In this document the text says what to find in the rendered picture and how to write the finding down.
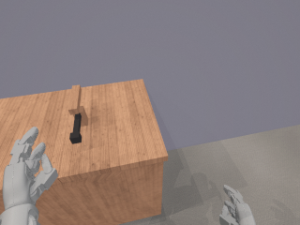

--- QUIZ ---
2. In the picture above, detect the left robot hand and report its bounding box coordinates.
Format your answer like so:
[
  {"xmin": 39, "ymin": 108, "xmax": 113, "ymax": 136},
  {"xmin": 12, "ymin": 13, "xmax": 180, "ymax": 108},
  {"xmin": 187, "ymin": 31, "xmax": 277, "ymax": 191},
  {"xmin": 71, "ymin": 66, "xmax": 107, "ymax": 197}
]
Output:
[{"xmin": 2, "ymin": 127, "xmax": 58, "ymax": 211}]

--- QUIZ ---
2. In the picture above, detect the tap lever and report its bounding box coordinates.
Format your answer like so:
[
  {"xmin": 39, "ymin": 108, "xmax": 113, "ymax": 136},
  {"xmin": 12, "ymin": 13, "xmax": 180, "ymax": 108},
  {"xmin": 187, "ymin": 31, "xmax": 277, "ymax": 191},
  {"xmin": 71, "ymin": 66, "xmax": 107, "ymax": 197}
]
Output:
[{"xmin": 69, "ymin": 113, "xmax": 82, "ymax": 144}]

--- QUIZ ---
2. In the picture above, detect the counter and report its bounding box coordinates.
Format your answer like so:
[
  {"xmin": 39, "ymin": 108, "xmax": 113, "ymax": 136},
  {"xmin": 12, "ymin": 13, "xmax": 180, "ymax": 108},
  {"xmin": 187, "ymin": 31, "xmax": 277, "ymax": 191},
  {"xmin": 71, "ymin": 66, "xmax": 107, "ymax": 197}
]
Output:
[{"xmin": 0, "ymin": 79, "xmax": 169, "ymax": 225}]

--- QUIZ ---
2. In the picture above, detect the right robot hand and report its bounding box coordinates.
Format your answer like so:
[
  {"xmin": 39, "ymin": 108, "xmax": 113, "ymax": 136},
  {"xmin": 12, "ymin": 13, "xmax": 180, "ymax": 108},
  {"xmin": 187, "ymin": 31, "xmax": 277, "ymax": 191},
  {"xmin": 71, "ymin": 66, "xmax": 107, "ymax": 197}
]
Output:
[{"xmin": 219, "ymin": 185, "xmax": 256, "ymax": 225}]

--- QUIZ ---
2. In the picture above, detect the robot left forearm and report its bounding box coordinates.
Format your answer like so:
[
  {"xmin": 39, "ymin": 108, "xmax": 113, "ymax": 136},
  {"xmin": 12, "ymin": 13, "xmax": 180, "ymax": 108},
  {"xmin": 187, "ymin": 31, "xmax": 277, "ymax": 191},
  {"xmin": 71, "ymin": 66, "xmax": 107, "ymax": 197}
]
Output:
[{"xmin": 0, "ymin": 203, "xmax": 40, "ymax": 225}]

